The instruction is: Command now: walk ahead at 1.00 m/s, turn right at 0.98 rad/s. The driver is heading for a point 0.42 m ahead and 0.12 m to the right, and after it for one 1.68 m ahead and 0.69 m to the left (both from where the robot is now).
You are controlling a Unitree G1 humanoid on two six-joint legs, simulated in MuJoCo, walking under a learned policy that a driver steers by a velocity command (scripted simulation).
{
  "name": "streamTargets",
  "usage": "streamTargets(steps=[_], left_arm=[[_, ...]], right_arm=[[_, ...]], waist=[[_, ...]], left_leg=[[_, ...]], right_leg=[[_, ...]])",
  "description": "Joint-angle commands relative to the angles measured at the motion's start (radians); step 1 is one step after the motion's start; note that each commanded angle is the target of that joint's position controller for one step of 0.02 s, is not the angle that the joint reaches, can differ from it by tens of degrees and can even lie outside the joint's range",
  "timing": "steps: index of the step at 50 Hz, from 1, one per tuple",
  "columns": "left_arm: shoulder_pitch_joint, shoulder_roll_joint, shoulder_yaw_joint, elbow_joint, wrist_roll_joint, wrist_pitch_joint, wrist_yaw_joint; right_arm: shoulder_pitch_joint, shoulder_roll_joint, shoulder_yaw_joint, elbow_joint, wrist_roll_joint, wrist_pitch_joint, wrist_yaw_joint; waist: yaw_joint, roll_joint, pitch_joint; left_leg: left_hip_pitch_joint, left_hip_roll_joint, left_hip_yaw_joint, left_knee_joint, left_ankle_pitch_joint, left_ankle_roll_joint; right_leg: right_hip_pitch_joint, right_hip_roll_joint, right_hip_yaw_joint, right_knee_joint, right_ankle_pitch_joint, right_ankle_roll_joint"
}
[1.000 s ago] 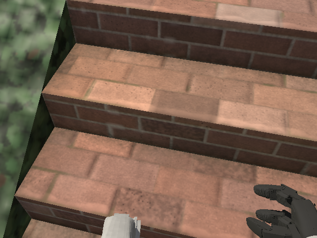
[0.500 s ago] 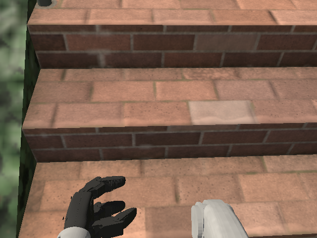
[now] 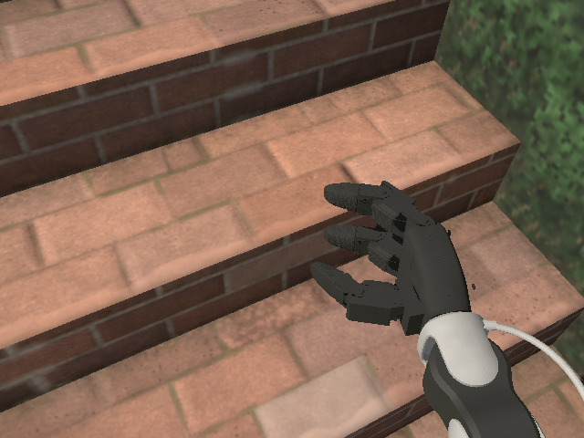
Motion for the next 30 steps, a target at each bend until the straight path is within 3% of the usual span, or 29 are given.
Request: streamTargets(steps=[1, 2, 3, 4, 5, 6, 7, 8, 9, 10, 11, 13, 14, 15, 16, 17, 18, 19, 20, 21, 22, 23, 24, 25, 26, 27, 28, 29, 30], left_arm=[[-0.548, -0.006, 0.012, -0.278, 0.067, -0.089, -0.049], [-0.344, -0.062, -0.001, -0.319, 0.043, -0.073, -0.058], [-0.306, -0.048, -0.007, -0.308, 0.059, -0.039, -0.060], [-0.343, -0.085, -0.028, -0.325, 0.075, -0.009, -0.058], [-0.361, -0.085, -0.035, -0.334, 0.090, 0.014, -0.057], [-0.387, -0.095, -0.052, -0.351, 0.077, 0.029, -0.048], [-0.459, -0.120, -0.070, -0.392, 0.064, 0.050, -0.038], [-0.426, -0.087, -0.078, -0.396, 0.032, 0.067, -0.040], [-0.478, -0.049, -0.074, -0.434, 0.016, 0.085, -0.041], [-0.548, 0.011, -0.060, -0.452, 0.022, 0.110, -0.044], [-0.665, 0.008, -0.063, -0.488, 0.029, 0.128, -0.039], [-0.647, 0.012, -0.057, -0.520, 0.059, 0.150, -0.023], [-0.689, -0.016, -0.066, -0.525, 0.041, 0.136, -0.006], [-0.686, -0.015, -0.073, -0.508, 0.028, 0.119, 0.002], [-0.818, -0.028, -0.093, -0.525, 0.053, 0.077, -0.004], [-0.920, -0.042, -0.114, -0.582, 0.051, 0.034, -0.008], [-0.848, -0.031, -0.132, -0.591, 0.060, 0.014, -0.014], [-0.677, -0.009, -0.145, -0.536, 0.034, 0.013, -0.049], [-0.436, -0.022, -0.127, -0.501, 0.017, 0.078, -0.040], [-0.199, 0.134, -0.054, -0.494, 0.018, 0.108, -0.014], [-0.082, 0.242, -0.013, -0.431, 0.029, 0.109, 0.000], [0.021, 0.195, -0.005, -0.411, 0.042, 0.106, 0.040], [-0.078, 0.223, 0.002, -0.325, 0.055, 0.064, 0.045], [-0.154, 0.202, -0.008, -0.277, 0.050, 0.038, 0.049], [-0.192, 0.141, -0.020, -0.231, 0.043, 0.010, 0.057], [-0.221, 0.084, -0.036, -0.207, 0.020, -0.027, 0.059], [-0.249, 0.008, -0.059, -0.192, 0.018, -0.051, 0.067], [-0.312, -0.171, -0.158, -0.162, 0.053, 0.002, -0.039], [-0.237, -0.183, -0.161, -0.117, 0.071, 0.001, -0.040]], right_arm=[[0.612, -0.370, -0.210, 0.230, 0.036, 0.009, -0.016], [0.432, -0.392, -0.217, 0.212, -0.003, 0.002, -0.006], [0.333, -0.305, -0.201, 0.217, -0.002, -0.006, 0.009], [0.347, -0.216, -0.181, 0.280, 0.010, -0.016, 0.017], [0.389, -0.203, -0.186, 0.343, 0.014, -0.032, 0.027], [0.460, -0.230, -0.197, 0.418, 0.003, -0.052, 0.038], [0.511, -0.208, -0.198, 0.493, -0.013, -0.066, 0.041], [0.495, -0.183, -0.185, 0.498, -0.009, -0.063, 0.057], [0.452, -0.180, -0.183, 0.502, 0.001, -0.062, 0.064], [0.440, -0.209, -0.190, 0.504, -0.002, -0.054, 0.046], [0.518, -0.256, -0.203, 0.545, -0.013, -0.051, 0.031], [0.627, -0.357, -0.224, 0.575, -0.028, -0.062, 0.019], [0.693, -0.362, -0.228, 0.611, -0.042, -0.061, 0.022], [0.722, -0.345, -0.220, 0.606, -0.051, -0.047, 0.036], [0.898, -0.308, -0.208, 0.652, -0.051, -0.042, 0.030], [0.969, -0.343, -0.208, 0.673, -0.078, -0.051, 0.019], [0.875, -0.379, -0.215, 0.655, -0.063, -0.038, 0.005], [0.826, -0.407, -0.210, 0.609, -0.014, -0.044, -0.014], [0.873, -0.505, -0.215, 0.572, 0.055, -0.062, -0.014], [0.687, -0.618, -0.240, 0.495, 0.059, -0.097, 0.035], [0.602, -0.518, -0.219, 0.451, 0.104, -0.101, 0.061], [0.501, -0.535, -0.231, 0.412, 0.083, -0.126, 0.063], [0.459, -0.368, -0.212, 0.375, 0.112, -0.112, 0.041], [0.453, -0.308, -0.190, 0.333, 0.066, -0.078, 0.018], [0.458, -0.301, -0.189, 0.310, 0.020, -0.037, -0.005], [0.525, -0.303, -0.183, 0.319, 0.002, -0.010, -0.006], [0.530, -0.317, -0.193, 0.326, -0.016, 0.016, -0.006], [0.618, -0.358, -0.208, 0.355, -0.021, 0.021, 0.082], [0.620, -0.313, -0.193, 0.371, -0.004, 0.005, 0.103]], waist=[[-0.354, 0.317, -0.195], [-0.118, 0.266, -0.202], [-0.073, 0.234, -0.158], [-0.051, 0.144, -0.067], [-0.053, 0.079, -0.035], [-0.056, 0.077, 0.015], [-0.061, 0.103, 0.045], [-0.020, 0.072, 0.078], [0.022, 0.095, 0.145], [0.004, 0.083, 0.171], [-0.043, 0.130, 0.153], [-0.025, 0.216, 0.133], [-0.053, 0.250, 0.150], [-0.050, 0.178, 0.152], [-0.156, 0.141, 0.162], [-0.167, 0.137, 0.170], [-0.105, 0.111, 0.076], [-0.051, 0.000, -0.154], [-0.006, 0.167, -0.297], [0.207, 0.311, -0.451], [0.272, -0.178, -0.737], [0.267, 0.055, -0.840], [0.169, 0.114, -0.580], [0.069, 0.211, -0.347], [0.016, 0.192, -0.154], [-0.073, 0.242, -0.075], [-0.103, 0.251, -0.036], [-0.153, 0.163, -0.036], [-0.149, 0.120, -0.080]], left_leg=[[0.896, 0.151, -0.384, -0.689, 0.561, 0.037], [0.899, 0.328, -0.694, -0.812, 0.594, 0.058], [0.855, 0.340, -0.691, -0.778, 0.416, 0.105], [0.729, 0.320, -0.558, -0.775, 0.339, 0.076], [0.702, 0.291, -0.454, -0.826, 0.185, 0.047], [0.750, 0.258, -0.327, -0.884, 0.243, 0.014], [0.789, 0.261, -0.231, -0.913, 0.405, -0.013], [0.733, 0.238, -0.098, -0.951, 0.599, -0.069], [0.605, 0.213, 0.045, -1.043, 0.721, -0.137], [0.589, 0.165, 0.163, -1.089, 0.874, -0.170], [0.691, 0.169, 0.196, -1.121, 1.163, -0.173], [0.994, 0.207, 0.217, -1.149, 1.476, -0.150], [1.165, 0.234, 0.210, -1.154, 1.480, -0.110], [1.257, 0.205, 0.244, -1.141, 1.356, -0.106], [1.368, 0.190, 0.215, -1.106, 1.676, -0.098], [1.361, 0.197, 0.230, -1.111, 1.953, -0.087], [1.161, 0.139, 0.293, -1.075, 2.097, -0.115], [0.868, 0.115, 0.259, -0.964, 2.073, -0.056], [0.662, 0.219, 0.133, -0.822, 2.222, -0.006], [0.544, 0.169, 0.110, -0.427, 1.879, -0.007], [0.424, -0.183, 0.077, 0.488, 0.423, -0.109], [0.410, -0.231, -0.195, 0.735, 0.414, -0.054], [0.198, -0.157, -0.184, 0.688, 0.421, -0.061], [0.122, -0.075, -0.109, 0.616, 0.392, -0.061], [0.050, -0.042, -0.126, 0.619, 0.286, -0.060], [0.109, -0.001, -0.141, 0.527, 0.271, -0.071], [0.145, 0.023, -0.154, 0.487, 0.298, -0.088], [-0.077, 0.003, -0.241, 0.714, 0.239, -0.082], [-0.134, 0.002, -0.239, 0.731, 0.236, -0.069]], right_leg=[[-0.582, 0.044, -0.043, 0.922, -0.119, 0.060], [-0.748, 0.001, -0.071, 1.093, -0.110, 0.066], [-0.791, -0.055, -0.131, 1.184, -0.080, 0.057], [-0.837, -0.065, -0.117, 1.273, -0.053, 0.051], [-0.897, -0.068, -0.130, 1.375, -0.073, 0.033], [-0.997, -0.073, -0.138, 1.453, -0.142, 0.021], [-1.084, -0.081, -0.085, 1.547, -0.218, -0.008], [-1.016, -0.092, -0.101, 1.347, -0.265, -0.008], [-0.894, -0.110, -0.114, 1.138, -0.332, -0.002], [-0.834, -0.060, -0.207, 1.024, -0.333, 0.004], [-0.894, -0.047, -0.272, 1.115, -0.347, 0.009], [-1.079, -0.066, -0.294, 1.213, -0.544, -0.021], [-1.269, -0.075, -0.253, 1.324, -0.668, -0.044], [-1.344, -0.063, -0.275, 1.283, -0.680, -0.061], [-1.424, -0.016, -0.360, 1.274, -0.790, -0.071], [-1.339, -0.014, -0.397, 1.064, -0.838, -0.066], [-0.953, -0.018, -0.449, 0.767, -0.722, -0.063], [-0.275, 0.020, -0.560, 0.315, -0.276, 0.001], [0.186, 0.084, -0.504, 0.347, -0.373, 0.043], [0.448, -0.056, -0.131, 0.234, -0.156, -0.065], [0.603, -0.533, 0.485, 0.032, 0.470, -0.358], [0.593, -0.432, 0.464, 0.079, 0.531, -0.310], [0.490, -0.437, 0.365, 0.007, 0.460, -0.274], [0.319, -0.426, 0.361, -0.084, 0.374, -0.235], [0.180, -0.403, 0.300, -0.086, 0.315, -0.222], [0.061, -0.407, 0.220, -0.190, 0.343, -0.184], [-0.025, -0.409, 0.167, -0.247, 0.388, -0.169], [-0.131, -0.520, 0.143, -0.106, 0.746, -0.257], [-0.088, -0.501, 0.056, -0.114, 0.838, -0.234]])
